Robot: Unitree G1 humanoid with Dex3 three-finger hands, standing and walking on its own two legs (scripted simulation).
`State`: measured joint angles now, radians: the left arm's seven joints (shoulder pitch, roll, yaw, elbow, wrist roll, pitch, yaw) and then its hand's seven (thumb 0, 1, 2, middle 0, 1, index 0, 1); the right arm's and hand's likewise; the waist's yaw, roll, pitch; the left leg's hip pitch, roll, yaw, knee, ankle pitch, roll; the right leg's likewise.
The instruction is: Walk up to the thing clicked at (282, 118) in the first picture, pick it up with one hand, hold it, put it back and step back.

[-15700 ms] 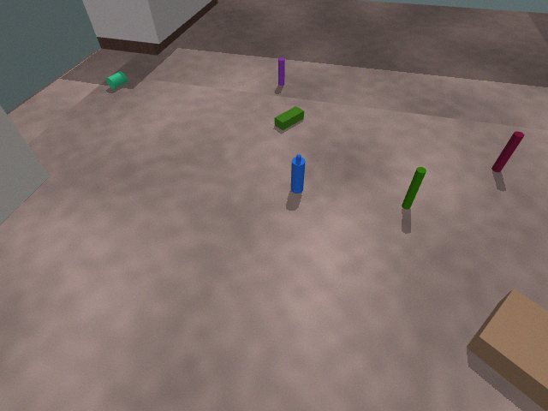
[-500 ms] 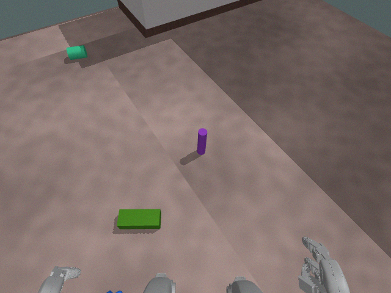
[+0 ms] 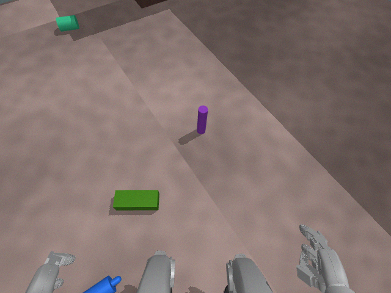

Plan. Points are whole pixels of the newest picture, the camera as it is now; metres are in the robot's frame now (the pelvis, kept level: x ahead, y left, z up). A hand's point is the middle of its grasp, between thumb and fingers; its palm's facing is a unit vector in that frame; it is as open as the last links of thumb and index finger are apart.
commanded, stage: rise first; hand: left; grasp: from above
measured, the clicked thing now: (137, 200) +0.49 +0.26 -0.62
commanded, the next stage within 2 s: none
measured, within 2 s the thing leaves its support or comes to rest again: neither
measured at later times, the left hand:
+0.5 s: hand (94, 233) +0.30 +0.32 -0.32, palm faces -0.47 -0.34 -0.81, open 14.2 cm
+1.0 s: hand (105, 213) +0.38 +0.33 -0.43, palm faces -0.45 -0.05 -0.89, open 14.2 cm
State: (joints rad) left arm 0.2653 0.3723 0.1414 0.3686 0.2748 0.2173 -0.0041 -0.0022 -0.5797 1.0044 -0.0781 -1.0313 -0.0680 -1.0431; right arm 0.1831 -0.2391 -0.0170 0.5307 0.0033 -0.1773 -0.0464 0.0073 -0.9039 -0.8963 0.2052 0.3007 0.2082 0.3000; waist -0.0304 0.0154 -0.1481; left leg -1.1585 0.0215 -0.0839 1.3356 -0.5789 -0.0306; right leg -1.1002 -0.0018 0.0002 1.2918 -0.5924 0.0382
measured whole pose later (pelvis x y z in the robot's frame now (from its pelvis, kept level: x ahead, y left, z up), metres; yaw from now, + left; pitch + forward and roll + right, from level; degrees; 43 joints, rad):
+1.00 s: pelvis -0.08 +0.01 -0.29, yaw -7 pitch +32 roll -9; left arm -0.84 0.90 0.22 1.31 1.27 -0.44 0.25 0.00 -0.52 1.03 -0.07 -0.96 -0.06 -0.97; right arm 0.14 -0.28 0.04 0.75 -0.13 0.03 0.11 0.00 -0.87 -0.89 0.20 0.30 0.21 0.30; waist -0.17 -0.02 -0.04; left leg -2.26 -0.03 -0.18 2.33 -0.64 -0.04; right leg -2.15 0.05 -0.03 2.24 -0.67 0.06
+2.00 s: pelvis -0.07 +0.02 -0.32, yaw -11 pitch +33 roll -13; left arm -0.97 1.00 0.21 1.44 1.34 -0.39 0.35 0.00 -0.57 1.04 -0.07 -1.01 -0.07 -1.02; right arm 0.11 -0.28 0.13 0.70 -0.18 0.03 0.14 0.00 -0.91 -0.90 0.20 0.30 0.21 0.30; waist -0.24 -0.05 0.02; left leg -2.34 -0.02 -0.21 2.45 -0.70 -0.01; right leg -2.21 0.06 -0.05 2.32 -0.70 0.07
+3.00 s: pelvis -0.07 +0.02 -0.32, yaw -12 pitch +32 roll -14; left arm -1.00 1.02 0.19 1.47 1.34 -0.36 0.36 0.00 -0.57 1.04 -0.08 -1.04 -0.07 -1.05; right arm 0.11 -0.28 0.16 0.69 -0.17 0.00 0.16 0.00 -0.91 -0.90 0.20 0.30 0.21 0.30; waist -0.27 -0.05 0.03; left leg -2.36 -0.02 -0.22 2.47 -0.69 0.00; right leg -2.22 0.05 -0.06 2.32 -0.69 0.06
